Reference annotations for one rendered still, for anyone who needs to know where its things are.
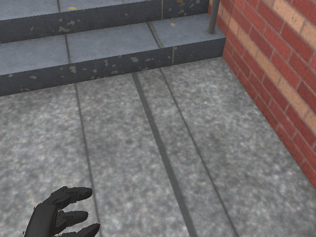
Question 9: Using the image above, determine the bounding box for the robot left hand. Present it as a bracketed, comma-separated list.
[23, 186, 101, 237]

